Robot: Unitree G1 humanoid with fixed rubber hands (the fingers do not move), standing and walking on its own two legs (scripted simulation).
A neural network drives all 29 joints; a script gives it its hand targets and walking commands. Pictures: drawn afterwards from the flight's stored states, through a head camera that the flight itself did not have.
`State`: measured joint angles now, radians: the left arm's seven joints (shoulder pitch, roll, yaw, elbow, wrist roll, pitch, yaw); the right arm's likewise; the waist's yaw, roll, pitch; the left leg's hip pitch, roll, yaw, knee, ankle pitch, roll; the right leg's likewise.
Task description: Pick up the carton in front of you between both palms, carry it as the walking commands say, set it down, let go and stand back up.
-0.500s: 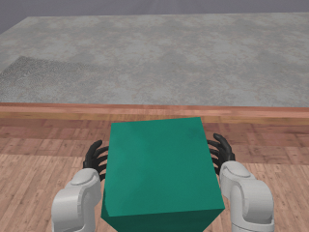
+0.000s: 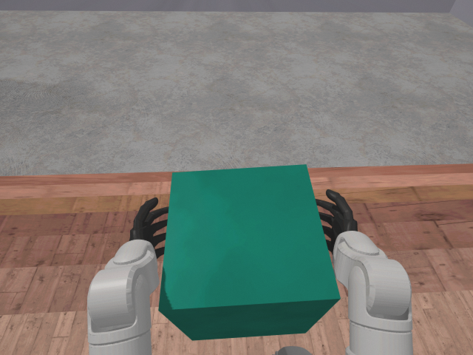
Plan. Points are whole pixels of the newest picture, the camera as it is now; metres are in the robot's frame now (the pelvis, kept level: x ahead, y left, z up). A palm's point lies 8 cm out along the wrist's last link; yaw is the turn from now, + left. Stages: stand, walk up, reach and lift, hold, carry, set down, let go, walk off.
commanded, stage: carry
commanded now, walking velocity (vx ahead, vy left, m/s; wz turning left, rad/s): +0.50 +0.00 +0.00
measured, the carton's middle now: (244, 259) +0.28 -0.02 +0.02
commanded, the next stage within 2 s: none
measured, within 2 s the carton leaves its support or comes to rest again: neither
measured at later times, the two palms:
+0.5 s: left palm (191, 104) +0.65 +0.08 +0.09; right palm (313, 98) +0.67 -0.22 +0.09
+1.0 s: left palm (210, 92) +0.98 +0.04 -0.08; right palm (294, 95) +0.95 -0.26 -0.08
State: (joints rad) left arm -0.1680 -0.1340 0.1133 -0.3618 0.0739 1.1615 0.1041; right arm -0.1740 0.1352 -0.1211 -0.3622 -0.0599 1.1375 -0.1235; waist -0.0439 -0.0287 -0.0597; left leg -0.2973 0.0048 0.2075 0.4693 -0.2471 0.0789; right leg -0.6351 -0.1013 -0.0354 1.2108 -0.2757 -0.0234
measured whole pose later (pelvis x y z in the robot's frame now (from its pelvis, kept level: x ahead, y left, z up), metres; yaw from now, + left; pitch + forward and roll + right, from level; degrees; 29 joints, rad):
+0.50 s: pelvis +0.31 -0.08 -0.01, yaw +1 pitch +5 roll +3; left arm -0.52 -0.09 0.25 -0.10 0.02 1.09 0.15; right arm -0.53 0.10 -0.25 -0.12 -0.06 1.09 -0.15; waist 0.03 -0.02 0.06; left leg -0.64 0.03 0.00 1.07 -0.36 0.03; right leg -0.37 0.02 -0.15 0.57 -0.29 -0.14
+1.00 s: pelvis +0.64 -0.06 -0.20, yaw +0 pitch +2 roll +1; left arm -0.52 -0.11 0.27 0.02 0.07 1.14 0.14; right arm -0.54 0.02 -0.19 0.05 0.03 1.12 -0.19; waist -0.14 0.01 -0.07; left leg -0.39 -0.11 0.10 0.86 -0.51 0.14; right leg -0.61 0.03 0.03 1.55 -0.46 -0.02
